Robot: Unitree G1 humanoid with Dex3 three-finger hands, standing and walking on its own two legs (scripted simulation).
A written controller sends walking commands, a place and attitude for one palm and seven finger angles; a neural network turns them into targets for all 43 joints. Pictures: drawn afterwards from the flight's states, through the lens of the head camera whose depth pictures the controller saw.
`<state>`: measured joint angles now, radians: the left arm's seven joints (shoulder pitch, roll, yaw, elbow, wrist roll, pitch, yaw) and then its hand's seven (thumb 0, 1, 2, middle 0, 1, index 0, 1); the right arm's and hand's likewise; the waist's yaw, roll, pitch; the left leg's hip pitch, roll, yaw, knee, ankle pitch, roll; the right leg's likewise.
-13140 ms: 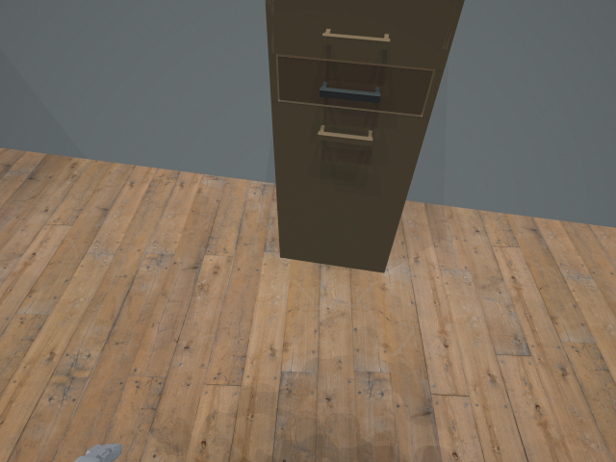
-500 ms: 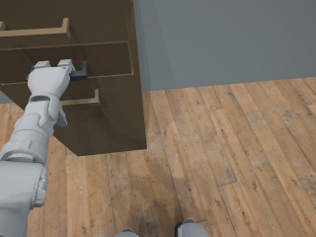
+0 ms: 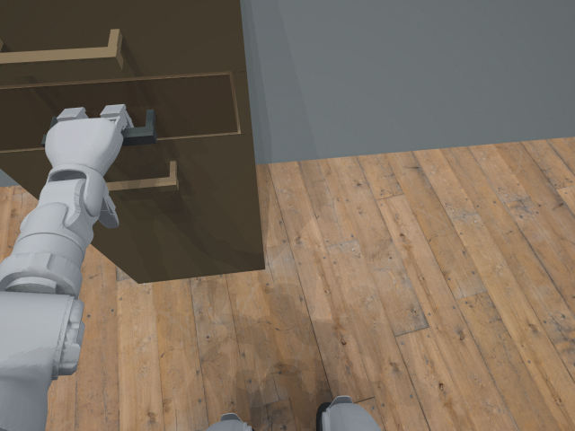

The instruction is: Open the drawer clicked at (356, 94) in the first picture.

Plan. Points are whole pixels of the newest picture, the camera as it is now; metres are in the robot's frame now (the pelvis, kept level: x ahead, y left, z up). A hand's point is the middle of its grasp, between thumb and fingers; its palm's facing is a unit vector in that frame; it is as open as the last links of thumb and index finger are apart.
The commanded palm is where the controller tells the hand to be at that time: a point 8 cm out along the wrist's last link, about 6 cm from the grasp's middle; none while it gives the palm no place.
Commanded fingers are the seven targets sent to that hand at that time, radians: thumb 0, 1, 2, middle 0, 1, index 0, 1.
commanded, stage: close the thumb around the handle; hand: left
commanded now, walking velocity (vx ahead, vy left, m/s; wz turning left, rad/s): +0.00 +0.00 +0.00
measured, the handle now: (102, 129) +0.54 +0.25 +0.05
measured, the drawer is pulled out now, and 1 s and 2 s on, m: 0.00 0.01 0.05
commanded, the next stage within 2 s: pull the drawer open in 0.64 s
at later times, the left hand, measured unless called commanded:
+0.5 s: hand (103, 167) +0.49 +0.25 +0.03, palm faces -0.07 -0.02 -1.00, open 6.4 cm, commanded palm +0.47 +0.25 +0.08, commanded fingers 0.00 0.90 0.90 -0.40 -1.35 -0.40 -1.35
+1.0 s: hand (103, 174) +0.48 +0.25 +0.03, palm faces -0.05 -0.03 -1.00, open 5.5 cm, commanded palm +0.44 +0.24 +0.08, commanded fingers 0.00 0.90 0.90 -0.40 -1.35 -0.40 -1.35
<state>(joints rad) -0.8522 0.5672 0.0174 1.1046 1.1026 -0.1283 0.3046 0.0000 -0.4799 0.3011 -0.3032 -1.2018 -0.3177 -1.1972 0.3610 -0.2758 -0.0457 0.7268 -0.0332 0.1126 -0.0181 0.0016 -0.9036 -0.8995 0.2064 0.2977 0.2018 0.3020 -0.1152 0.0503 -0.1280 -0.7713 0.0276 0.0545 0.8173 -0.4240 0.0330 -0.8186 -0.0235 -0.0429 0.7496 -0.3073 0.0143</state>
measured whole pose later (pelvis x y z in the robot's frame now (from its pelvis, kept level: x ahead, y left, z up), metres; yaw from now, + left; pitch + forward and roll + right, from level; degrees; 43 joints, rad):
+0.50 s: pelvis +0.00 +0.00 +0.00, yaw +0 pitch +21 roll -2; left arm -0.83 0.56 0.02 1.08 1.10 -0.12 0.31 0.00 0.58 0.76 -0.36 -1.32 -0.39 -1.31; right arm 0.35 -0.28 -0.05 0.72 -0.03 0.12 -0.01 0.00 -0.90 -0.90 0.21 0.30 0.20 0.30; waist -0.11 0.05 -0.13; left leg -0.76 0.03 0.06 0.81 -0.43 0.04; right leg -0.81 -0.02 -0.04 0.74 -0.31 0.02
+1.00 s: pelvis +0.02 +0.00 +0.01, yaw -1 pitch +21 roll -2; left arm -0.66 0.52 0.04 0.90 1.07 -0.10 0.31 0.01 0.77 0.79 -0.32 -1.35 -0.37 -1.34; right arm 0.36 -0.27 -0.07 0.71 -0.03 0.13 0.01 0.00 -0.90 -0.90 0.21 0.30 0.20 0.30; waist -0.08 0.06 -0.14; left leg -0.69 0.03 0.08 0.75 -0.43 0.04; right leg -0.75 -0.01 -0.02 0.69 -0.30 0.02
